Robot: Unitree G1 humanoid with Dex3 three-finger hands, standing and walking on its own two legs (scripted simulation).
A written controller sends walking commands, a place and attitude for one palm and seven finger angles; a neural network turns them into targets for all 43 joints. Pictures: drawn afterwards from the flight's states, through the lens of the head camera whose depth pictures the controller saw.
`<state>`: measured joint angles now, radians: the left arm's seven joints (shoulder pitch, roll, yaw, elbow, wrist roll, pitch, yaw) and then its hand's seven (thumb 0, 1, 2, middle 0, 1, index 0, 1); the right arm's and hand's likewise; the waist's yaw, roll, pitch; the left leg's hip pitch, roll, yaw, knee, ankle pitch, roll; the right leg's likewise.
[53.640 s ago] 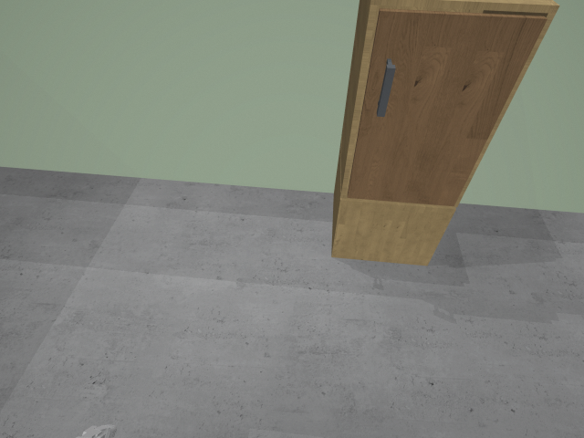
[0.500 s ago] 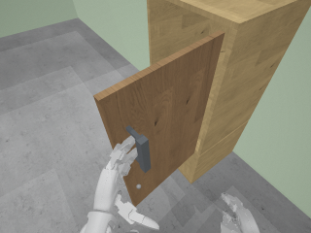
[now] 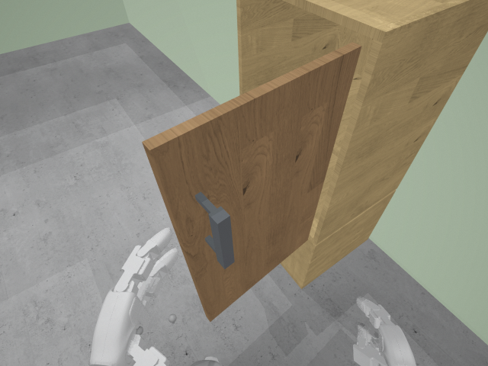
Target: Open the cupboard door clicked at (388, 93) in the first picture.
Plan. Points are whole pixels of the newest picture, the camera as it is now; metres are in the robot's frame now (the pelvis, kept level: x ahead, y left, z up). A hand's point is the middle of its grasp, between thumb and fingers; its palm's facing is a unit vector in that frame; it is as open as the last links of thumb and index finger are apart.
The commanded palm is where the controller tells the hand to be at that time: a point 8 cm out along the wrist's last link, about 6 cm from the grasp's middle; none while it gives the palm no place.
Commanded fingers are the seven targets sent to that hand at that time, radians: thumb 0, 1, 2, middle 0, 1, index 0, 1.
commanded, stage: slide the hand sideways off the handle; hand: left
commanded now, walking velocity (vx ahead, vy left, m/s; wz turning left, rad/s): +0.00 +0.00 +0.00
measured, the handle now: (214, 231) +0.30 +0.06 +0.10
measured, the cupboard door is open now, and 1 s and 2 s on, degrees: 95 95 95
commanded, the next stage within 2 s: draw the hand back to the body in 0.12 s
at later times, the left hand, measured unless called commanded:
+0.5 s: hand (123, 328) +0.16 +0.15 +0.12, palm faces -0.05 -1.00 -0.04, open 16.3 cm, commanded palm +0.12 +0.21 +0.13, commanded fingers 0.00 -0.50 0.30 -0.15 -0.30 -0.15 -0.30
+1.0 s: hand (40, 297) +0.18 +0.23 +0.16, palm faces +0.23 -0.93 -0.30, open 14.1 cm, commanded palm +0.13 +0.28 +0.19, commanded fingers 0.00 0.20 0.60 -0.17 -0.30 -0.17 -0.30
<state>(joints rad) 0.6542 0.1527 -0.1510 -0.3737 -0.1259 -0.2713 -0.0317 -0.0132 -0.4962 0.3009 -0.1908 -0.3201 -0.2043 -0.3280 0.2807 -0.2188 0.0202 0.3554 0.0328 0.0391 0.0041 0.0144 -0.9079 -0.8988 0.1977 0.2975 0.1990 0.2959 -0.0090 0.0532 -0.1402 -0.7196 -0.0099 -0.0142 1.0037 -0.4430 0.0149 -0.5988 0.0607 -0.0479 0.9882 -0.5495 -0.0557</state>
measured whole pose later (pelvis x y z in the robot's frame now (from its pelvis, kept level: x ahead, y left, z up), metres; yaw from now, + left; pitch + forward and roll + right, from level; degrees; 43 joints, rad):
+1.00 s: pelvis +0.00 +0.04 +0.04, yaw +1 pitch +1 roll -2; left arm 0.63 0.32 0.09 -0.52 -0.08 0.02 0.12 -0.01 -0.12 0.46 -0.17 -0.30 -0.16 -0.30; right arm 0.26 -0.22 0.08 0.47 0.04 -0.03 -0.10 0.02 -0.91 -0.90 0.20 0.30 0.20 0.30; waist 0.04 0.06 -0.08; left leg -0.40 -0.03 -0.01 0.70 -0.31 0.06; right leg -0.25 0.04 -0.03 0.62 -0.38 -0.01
